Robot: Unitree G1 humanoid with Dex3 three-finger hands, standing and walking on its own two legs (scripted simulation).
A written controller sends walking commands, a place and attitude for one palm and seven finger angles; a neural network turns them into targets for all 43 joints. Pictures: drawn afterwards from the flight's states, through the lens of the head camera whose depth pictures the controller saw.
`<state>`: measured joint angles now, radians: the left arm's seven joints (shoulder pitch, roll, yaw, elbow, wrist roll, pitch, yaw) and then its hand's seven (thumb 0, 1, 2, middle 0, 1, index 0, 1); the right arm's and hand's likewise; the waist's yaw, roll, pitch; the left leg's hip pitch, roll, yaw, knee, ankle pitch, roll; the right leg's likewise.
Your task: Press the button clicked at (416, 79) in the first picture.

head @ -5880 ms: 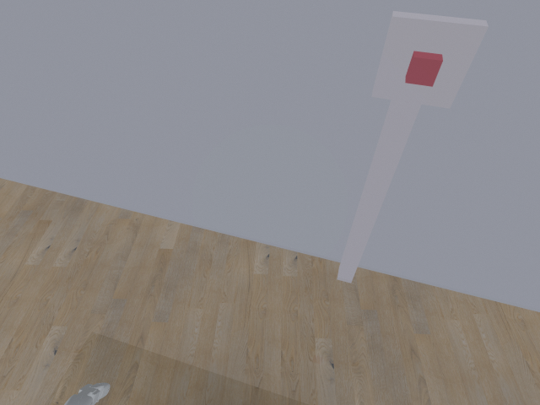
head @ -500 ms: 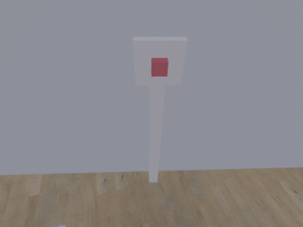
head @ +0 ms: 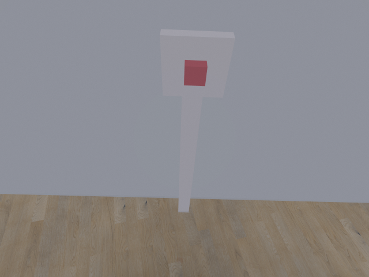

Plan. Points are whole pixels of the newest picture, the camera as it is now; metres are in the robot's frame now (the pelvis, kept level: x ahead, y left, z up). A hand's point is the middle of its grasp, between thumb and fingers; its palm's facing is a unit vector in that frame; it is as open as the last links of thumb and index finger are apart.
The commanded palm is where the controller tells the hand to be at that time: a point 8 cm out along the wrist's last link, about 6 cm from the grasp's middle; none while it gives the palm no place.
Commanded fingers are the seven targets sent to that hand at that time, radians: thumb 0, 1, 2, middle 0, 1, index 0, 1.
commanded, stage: shuffle to correct the standing spot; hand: left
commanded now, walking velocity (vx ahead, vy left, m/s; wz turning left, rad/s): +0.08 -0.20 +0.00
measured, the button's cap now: (195, 72) +0.53 +0.02 +0.17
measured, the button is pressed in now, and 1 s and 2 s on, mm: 0 0 0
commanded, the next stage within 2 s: come to a stop and stand still in 0.96 s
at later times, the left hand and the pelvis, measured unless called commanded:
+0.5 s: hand out of the picture +0.12 +0.14 -0.17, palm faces +0.01 -0.98 -0.21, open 7.3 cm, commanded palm none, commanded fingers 0.00 0.90 0.90 -0.20 -0.30 -0.20 -0.30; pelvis +0.05 -0.06 +0.00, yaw +0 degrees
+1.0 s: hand out of the picture +0.13 +0.03 -0.18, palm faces +0.02 -0.99 -0.15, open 7.3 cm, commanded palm none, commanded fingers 0.00 0.90 0.90 -0.20 -0.30 -0.20 -0.30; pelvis +0.08 -0.15 +0.00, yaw +0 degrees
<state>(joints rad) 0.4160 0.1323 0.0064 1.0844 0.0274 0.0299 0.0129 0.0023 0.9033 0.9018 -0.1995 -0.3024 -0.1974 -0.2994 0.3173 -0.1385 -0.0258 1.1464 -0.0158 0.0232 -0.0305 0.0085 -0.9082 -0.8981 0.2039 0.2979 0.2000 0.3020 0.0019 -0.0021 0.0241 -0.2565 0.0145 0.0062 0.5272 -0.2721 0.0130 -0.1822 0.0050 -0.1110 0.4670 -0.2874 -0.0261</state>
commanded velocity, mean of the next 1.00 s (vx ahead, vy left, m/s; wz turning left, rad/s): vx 0.00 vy -0.20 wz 0.00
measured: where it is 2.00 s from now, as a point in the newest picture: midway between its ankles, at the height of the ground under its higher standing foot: outside the picture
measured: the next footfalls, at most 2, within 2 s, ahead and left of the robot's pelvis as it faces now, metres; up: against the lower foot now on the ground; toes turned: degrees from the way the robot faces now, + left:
right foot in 0.56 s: +0.14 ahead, -0.25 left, +0.00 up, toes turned -6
left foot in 0.80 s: +0.12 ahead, -0.04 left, +0.00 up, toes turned +10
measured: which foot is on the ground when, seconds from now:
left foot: down 0.00-0.56, up 0.58-0.78, down 0.80-1.00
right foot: down 0.00-0.18, up 0.20-0.54, down 0.56-0.80, up 0.82-1.00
